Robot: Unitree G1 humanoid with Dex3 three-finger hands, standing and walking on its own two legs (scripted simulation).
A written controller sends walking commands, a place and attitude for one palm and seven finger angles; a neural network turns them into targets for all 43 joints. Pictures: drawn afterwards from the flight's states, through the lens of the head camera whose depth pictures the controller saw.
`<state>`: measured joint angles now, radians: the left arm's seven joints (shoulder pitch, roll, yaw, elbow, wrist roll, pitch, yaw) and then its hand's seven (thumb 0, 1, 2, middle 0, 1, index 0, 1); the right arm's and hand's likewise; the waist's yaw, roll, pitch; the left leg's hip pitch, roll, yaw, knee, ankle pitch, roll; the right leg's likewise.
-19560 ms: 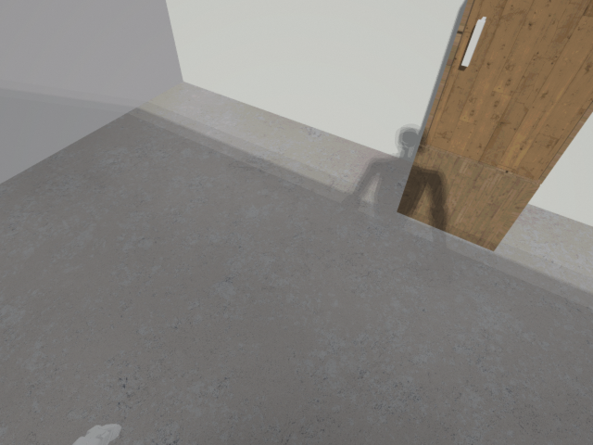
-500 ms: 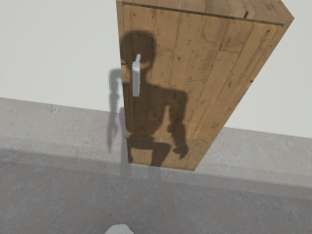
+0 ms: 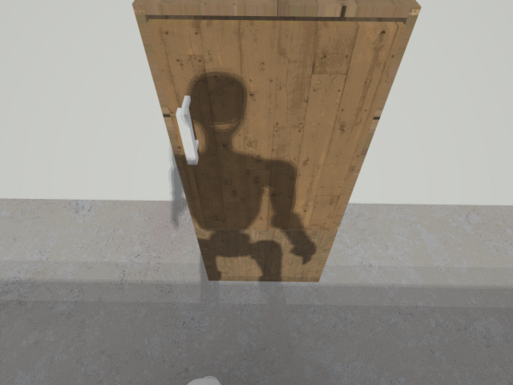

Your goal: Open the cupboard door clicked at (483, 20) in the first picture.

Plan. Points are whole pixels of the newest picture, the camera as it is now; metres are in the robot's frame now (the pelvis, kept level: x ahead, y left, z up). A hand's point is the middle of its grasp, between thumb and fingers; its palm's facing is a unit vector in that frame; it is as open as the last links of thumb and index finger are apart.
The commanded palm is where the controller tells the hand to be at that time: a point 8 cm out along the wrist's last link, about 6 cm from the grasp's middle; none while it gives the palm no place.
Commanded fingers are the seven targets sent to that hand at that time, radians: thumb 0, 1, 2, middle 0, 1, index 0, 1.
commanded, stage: come to a stop and stand still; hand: left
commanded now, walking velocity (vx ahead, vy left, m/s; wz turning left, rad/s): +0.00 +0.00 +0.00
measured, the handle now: (189, 131) +0.55 +0.17 +0.08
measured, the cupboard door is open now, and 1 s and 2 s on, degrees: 0 0 0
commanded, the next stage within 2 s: look again from close up in 1.30 s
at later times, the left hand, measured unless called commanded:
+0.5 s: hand out of the picture +0.04 +0.16 -0.15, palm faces +0.01 -0.97 -0.23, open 7.4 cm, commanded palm none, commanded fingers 0.00 0.90 0.90 -0.20 -0.30 -0.20 -0.30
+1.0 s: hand out of the picture +0.07 +0.19 -0.15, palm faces +0.03 -0.97 -0.26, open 7.4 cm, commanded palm none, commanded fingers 0.00 0.90 0.90 -0.20 -0.30 -0.20 -0.30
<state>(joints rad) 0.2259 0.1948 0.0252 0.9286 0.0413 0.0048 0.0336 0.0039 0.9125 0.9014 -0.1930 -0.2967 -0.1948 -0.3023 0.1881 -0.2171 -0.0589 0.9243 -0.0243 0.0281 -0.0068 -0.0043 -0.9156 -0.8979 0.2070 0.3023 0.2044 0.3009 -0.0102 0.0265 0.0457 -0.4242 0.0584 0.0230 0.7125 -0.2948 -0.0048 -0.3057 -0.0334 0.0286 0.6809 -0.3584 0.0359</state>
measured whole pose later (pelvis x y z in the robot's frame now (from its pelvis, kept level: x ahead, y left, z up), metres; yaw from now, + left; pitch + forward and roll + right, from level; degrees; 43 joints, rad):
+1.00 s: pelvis +0.04 -0.02 +0.02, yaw +1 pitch -1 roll +1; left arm 0.22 0.24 0.01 1.08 0.02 -0.01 0.02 0.01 0.91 0.90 -0.20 -0.30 -0.20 -0.30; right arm 0.16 -0.22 0.00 1.07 -0.02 -0.01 -0.01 0.00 -0.91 -0.90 0.20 0.30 0.20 0.30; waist 0.02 -0.01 0.04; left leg -0.25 0.05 0.01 0.50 -0.24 -0.05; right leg -0.15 -0.04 0.01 0.52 -0.36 0.02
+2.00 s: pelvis +0.04 -0.02 +0.02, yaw +2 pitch -1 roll +0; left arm 0.23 0.22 0.01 1.12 0.02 -0.02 0.03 0.01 0.91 0.90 -0.20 -0.30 -0.20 -0.30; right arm 0.19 -0.21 0.00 1.13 -0.01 -0.01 -0.02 0.00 -0.91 -0.90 0.21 0.30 0.20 0.30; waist 0.01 -0.01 0.04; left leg -0.23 0.05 -0.02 0.45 -0.20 -0.05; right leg -0.10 -0.03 -0.02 0.44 -0.31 0.02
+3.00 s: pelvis -0.01 -0.01 -0.04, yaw +2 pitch +8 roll -3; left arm 0.22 0.33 0.33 0.11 -0.34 -0.28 -0.39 0.00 -0.09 0.48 -0.26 -0.93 -0.27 -0.94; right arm 0.29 -0.26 0.02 0.60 0.04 -0.24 -0.10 0.01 -0.90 -0.90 0.21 0.30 0.21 0.30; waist 0.01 0.04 -0.08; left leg -0.76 0.05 -0.06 0.99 -0.37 -0.03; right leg -0.61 -0.02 -0.03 0.96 -0.49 0.04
